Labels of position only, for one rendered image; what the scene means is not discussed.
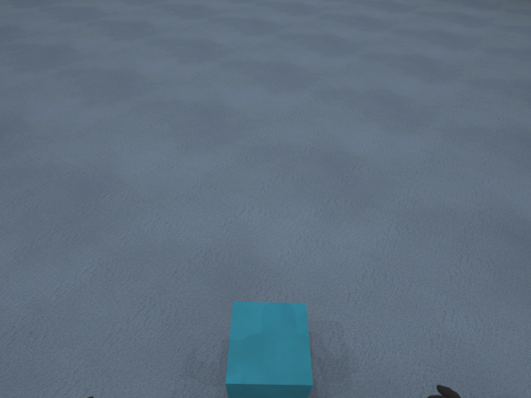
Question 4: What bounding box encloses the carton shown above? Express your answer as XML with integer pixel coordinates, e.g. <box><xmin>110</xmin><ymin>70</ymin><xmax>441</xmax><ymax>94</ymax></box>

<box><xmin>226</xmin><ymin>302</ymin><xmax>313</xmax><ymax>398</ymax></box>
